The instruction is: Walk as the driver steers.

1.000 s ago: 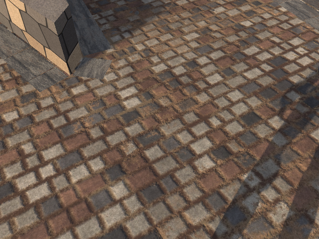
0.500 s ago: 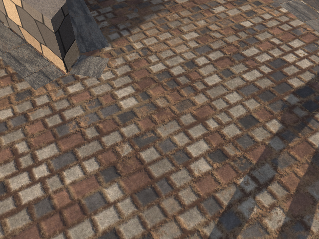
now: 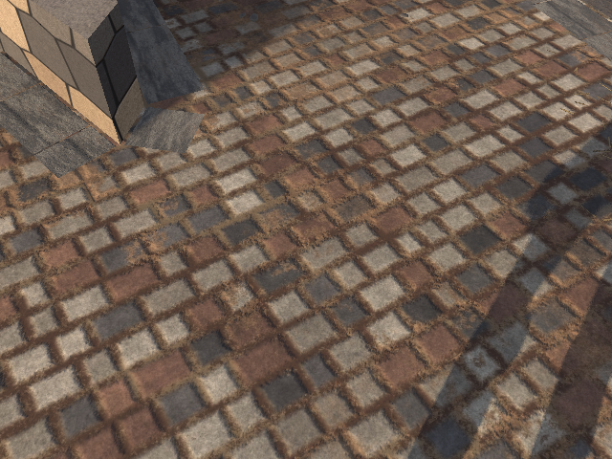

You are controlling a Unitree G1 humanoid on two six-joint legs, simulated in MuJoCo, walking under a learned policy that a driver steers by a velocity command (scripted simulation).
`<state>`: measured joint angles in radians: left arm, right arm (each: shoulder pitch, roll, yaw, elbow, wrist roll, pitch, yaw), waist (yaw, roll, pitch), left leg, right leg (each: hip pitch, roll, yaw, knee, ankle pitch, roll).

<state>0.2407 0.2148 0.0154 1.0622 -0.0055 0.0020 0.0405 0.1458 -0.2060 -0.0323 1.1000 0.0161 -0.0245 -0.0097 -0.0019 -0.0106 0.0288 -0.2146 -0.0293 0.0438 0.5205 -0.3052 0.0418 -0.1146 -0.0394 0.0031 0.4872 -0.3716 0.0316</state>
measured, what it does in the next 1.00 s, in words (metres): stands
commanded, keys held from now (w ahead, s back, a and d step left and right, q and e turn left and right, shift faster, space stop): no key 1.00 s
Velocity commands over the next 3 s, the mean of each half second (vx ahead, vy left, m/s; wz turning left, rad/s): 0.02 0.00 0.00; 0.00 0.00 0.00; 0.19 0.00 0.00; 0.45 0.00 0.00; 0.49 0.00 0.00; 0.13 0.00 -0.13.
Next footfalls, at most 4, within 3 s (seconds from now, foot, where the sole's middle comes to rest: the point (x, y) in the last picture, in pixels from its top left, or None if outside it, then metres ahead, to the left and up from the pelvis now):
1.86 left None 0.40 0.08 -0.77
2.40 right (391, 370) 0.70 -0.17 -0.77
2.84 left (303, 304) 0.88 0.03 -0.77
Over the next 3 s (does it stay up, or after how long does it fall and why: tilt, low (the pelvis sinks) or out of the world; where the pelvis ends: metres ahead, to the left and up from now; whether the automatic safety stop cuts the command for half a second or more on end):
stays up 0.72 -0.07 0.00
